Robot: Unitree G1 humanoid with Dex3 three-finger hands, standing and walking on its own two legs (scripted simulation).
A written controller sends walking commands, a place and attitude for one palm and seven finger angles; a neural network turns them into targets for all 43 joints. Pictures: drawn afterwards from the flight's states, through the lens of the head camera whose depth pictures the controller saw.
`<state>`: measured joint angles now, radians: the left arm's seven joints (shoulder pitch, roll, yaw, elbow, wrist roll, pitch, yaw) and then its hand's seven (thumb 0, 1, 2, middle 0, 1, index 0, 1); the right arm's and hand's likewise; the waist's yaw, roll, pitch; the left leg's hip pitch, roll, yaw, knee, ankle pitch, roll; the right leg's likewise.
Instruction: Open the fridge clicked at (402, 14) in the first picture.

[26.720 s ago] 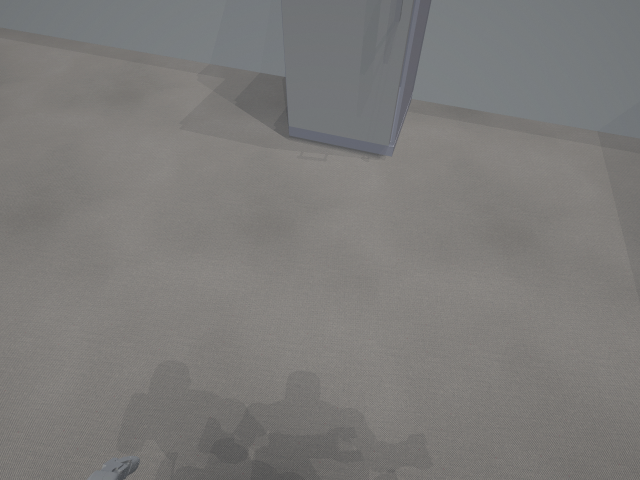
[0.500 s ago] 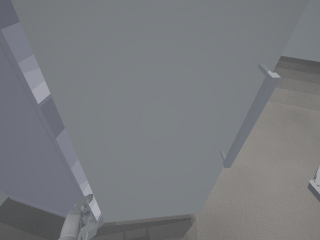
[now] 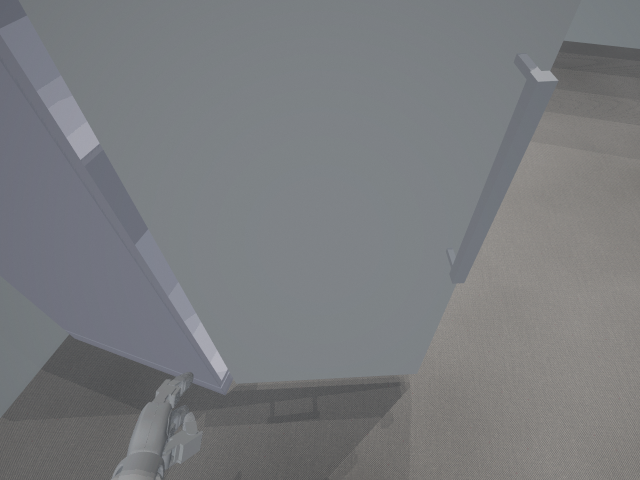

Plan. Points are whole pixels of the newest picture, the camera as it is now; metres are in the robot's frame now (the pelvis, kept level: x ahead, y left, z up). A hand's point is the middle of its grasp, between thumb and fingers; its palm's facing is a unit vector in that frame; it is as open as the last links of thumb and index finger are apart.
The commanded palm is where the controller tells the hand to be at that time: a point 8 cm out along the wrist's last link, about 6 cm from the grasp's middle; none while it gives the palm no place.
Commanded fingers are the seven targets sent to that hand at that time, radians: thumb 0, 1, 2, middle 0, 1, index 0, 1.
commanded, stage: step back with the hand held close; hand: right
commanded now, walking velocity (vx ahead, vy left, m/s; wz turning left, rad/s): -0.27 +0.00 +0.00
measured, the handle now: (483, 192) +0.47 -0.21 +0.10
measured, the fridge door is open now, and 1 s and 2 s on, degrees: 68 68 68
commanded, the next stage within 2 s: stop stepping back and stand still in 0.54 s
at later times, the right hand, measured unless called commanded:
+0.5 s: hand out of the picture +0.10 -0.27 +0.17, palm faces +0.53 +0.72 -0.46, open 7.4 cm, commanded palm +0.02 -0.30 +0.18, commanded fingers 0.00 -0.90 -0.90 0.20 0.30 0.20 0.30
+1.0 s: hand out of the picture -0.07 -0.27 +0.19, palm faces +0.51 +0.74 -0.44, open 7.4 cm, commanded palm -0.12 -0.31 +0.18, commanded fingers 0.00 -0.90 -0.90 0.20 0.30 0.20 0.30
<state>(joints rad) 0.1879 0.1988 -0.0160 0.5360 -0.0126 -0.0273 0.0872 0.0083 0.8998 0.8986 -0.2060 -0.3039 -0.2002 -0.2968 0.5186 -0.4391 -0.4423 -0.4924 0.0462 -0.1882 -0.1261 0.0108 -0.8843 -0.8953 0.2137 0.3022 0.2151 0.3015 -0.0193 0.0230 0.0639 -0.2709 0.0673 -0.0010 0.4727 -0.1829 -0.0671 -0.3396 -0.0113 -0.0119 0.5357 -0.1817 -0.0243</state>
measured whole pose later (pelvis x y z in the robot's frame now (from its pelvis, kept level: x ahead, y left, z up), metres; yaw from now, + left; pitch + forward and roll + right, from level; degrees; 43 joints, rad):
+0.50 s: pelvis -0.08 +0.01 -0.02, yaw -7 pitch -2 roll +2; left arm 0.23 0.20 0.00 0.60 0.01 -0.16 0.08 0.01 0.90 0.90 -0.21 -0.30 -0.20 -0.30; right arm 0.48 -0.44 -0.47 -0.50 0.01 -0.32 -0.14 0.01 -0.88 -0.90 0.21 0.30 0.22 0.30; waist 0.00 0.02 0.07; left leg -0.39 -0.03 -0.08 0.58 -0.16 -0.05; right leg -0.52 -0.03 0.02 0.66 -0.27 -0.04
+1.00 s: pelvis -0.22 +0.01 -0.02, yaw -6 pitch -2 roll +1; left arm 0.25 0.16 -0.01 0.63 0.00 -0.13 0.02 0.01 0.90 0.90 -0.21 -0.30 -0.20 -0.30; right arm 0.52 -0.49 -0.48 -0.64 0.06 -0.21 -0.12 0.01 -0.88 -0.90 0.21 0.30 0.21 0.30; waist -0.02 0.06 0.00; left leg -0.20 -0.06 0.07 0.63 -0.40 0.09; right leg -0.70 -0.05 -0.06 1.00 -0.39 0.04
